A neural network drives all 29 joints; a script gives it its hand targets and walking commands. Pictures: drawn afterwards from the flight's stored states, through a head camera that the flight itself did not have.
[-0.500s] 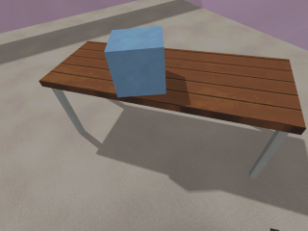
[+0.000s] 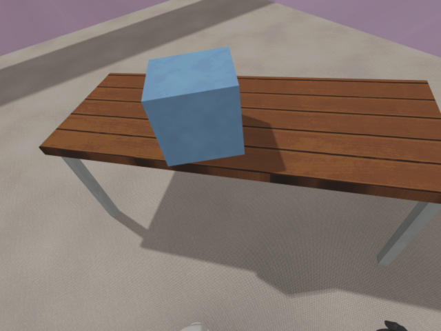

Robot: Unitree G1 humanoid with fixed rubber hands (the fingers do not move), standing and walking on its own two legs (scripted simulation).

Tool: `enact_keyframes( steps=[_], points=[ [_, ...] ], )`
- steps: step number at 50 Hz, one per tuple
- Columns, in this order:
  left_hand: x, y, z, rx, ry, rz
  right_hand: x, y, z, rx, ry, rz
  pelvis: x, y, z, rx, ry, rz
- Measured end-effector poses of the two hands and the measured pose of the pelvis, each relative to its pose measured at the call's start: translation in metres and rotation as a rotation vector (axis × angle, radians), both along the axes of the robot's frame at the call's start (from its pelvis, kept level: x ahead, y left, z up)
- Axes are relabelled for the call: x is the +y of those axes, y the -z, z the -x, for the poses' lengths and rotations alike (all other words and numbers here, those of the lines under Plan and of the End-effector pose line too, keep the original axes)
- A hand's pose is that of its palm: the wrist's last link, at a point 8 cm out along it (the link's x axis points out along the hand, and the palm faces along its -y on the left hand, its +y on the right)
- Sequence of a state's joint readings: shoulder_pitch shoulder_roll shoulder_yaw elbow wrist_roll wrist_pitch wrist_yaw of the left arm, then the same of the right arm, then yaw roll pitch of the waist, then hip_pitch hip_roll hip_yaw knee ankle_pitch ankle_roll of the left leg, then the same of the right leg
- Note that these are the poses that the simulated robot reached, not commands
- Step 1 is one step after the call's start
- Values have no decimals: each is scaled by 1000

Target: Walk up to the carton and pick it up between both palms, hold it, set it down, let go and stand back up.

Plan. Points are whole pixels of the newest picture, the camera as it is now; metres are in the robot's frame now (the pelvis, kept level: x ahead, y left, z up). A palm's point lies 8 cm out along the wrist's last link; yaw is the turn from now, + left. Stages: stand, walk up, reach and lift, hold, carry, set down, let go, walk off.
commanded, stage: walk up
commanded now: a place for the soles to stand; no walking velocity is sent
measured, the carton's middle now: (197, 108) +0.81 +0.11 -0.06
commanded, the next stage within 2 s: none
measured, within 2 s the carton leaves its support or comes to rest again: neither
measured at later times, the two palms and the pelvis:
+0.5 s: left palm out of the picture +0.14 +0.44 -0.07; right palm (342, 283) +0.23 -0.20 -0.09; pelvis +0.12 +0.11 +0.00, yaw +4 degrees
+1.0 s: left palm (5, 270) +0.27 +0.49 -0.03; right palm (307, 251) +0.32 -0.15 -0.13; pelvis +0.24 +0.14 +0.00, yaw -3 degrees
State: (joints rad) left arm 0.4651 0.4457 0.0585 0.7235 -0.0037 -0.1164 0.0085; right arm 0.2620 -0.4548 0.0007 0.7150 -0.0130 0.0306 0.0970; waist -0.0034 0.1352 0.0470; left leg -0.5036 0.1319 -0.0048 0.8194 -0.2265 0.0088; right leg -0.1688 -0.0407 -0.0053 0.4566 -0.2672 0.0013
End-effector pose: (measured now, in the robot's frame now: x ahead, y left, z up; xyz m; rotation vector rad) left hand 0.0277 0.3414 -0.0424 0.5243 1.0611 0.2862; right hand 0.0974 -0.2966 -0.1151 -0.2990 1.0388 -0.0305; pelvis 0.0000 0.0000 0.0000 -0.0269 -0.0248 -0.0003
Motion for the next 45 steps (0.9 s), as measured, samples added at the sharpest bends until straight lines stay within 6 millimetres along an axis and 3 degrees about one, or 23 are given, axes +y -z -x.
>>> enact_keyframes(
  steps=[6, 12, 15, 24, 33, 36, 40, 45],
  points=[
    [52, 41, -39, 6, -14, 57, 48, -4, -38, -18, -23, 68, 55, 18, -29, 10, -16, 16],
    [79, 37, -73, -24, -22, 102, 71, -37, -59, -30, -14, 131, 85, -1, -58, 8, -24, 48],
    [87, 37, -80, -25, -40, 113, 80, -43, -73, -30, -27, 144, 95, -4, -71, 1, -39, 40],
    [103, 27, -110, -6, -83, 73, 99, -31, -128, -42, -60, 104, 106, -2, -116, -4, -69, -13],
    [94, 26, -170, -36, -63, 10, 94, 4, -194, -50, -64, 47, 93, 18, -175, -25, -63, -33],
    [94, 19, -178, -41, -73, -6, 94, 2, -213, -57, -65, 40, 92, 14, -188, -45, -67, -33],
    [101, 2, -187, -11, -60, -36, 100, 0, -226, -53, -45, 13, 98, 5, -203, -53, -43, -56],
    [119, -13, -213, 13, -19, -68, 116, 10, -221, 2, 8, -22, 115, 0, -223, -53, 5, -60]
  ],
)
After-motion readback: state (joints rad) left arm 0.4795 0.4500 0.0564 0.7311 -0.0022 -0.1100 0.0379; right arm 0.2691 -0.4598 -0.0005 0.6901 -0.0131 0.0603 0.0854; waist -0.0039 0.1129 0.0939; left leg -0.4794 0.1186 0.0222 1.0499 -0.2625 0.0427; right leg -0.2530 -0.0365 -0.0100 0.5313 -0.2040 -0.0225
